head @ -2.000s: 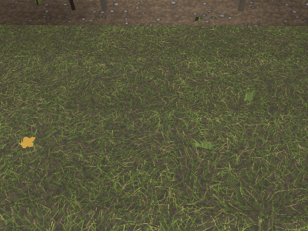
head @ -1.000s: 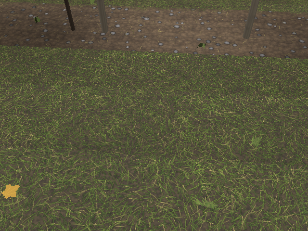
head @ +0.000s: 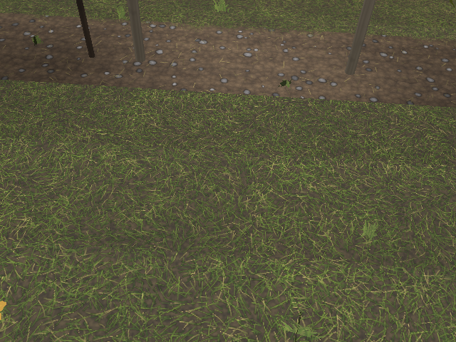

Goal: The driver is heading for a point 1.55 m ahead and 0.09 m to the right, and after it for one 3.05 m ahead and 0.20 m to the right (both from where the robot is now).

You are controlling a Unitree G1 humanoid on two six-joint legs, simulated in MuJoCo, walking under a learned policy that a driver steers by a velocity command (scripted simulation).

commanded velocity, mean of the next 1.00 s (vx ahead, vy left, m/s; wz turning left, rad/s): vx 0.47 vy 0.00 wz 0.00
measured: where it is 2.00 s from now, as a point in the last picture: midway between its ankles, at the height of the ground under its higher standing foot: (270, 221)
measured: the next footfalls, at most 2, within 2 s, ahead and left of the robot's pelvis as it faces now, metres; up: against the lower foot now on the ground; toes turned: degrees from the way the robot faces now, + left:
right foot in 0.46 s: +0.45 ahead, -0.24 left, -0.19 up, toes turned -5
left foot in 0.90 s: +0.74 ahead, +0.00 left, -0.19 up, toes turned +3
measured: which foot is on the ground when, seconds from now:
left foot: down 0.00-0.46, up 0.48-0.88, down 0.90-1.00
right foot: up 0.00-0.44, down 0.46-0.92, up 0.94-1.00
